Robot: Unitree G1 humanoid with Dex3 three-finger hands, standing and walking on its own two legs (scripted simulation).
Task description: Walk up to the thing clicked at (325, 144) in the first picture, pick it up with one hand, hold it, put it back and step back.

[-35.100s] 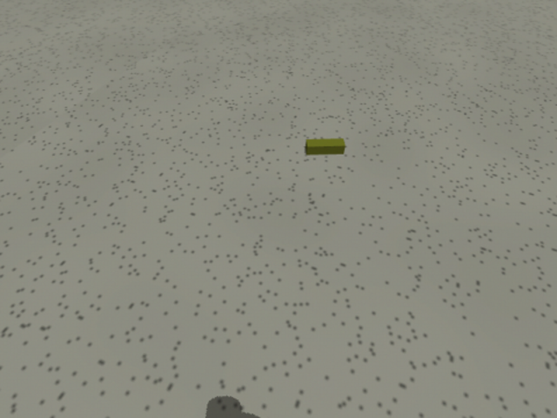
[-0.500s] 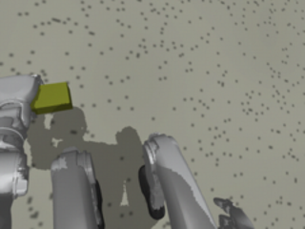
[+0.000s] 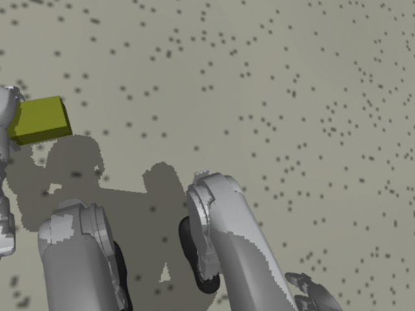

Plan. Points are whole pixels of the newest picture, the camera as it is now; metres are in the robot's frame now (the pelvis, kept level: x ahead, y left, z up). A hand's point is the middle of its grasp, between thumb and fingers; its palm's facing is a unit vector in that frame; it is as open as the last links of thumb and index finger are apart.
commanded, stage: lower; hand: left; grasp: from above
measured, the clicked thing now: (7, 127) +0.47 +0.27 -0.23
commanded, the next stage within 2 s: rest in 0.30 s
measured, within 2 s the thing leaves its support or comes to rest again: rests again in 1.18 s
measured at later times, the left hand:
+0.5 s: hand (15, 131) +0.47 +0.27 -0.26, palm faces -0.47 -0.07 -0.88, open 9.4 cm
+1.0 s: hand (24, 132) +0.48 +0.27 -0.29, palm faces -0.46 -0.09 -0.88, open 9.4 cm
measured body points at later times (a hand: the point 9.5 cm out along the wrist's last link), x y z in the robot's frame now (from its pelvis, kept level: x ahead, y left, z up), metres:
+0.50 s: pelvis +0.00 +0.01 -0.03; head +0.28 +0.08 +0.31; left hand +0.49 +0.27 -0.21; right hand +0.03 -0.26 -0.12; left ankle +0.07 +0.12 -0.32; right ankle +0.09 -0.10 -0.32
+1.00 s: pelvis +0.00 +0.01 -0.05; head +0.29 +0.09 +0.28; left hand +0.50 +0.27 -0.24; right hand +0.02 -0.26 -0.11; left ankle +0.07 +0.12 -0.32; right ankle +0.09 -0.10 -0.32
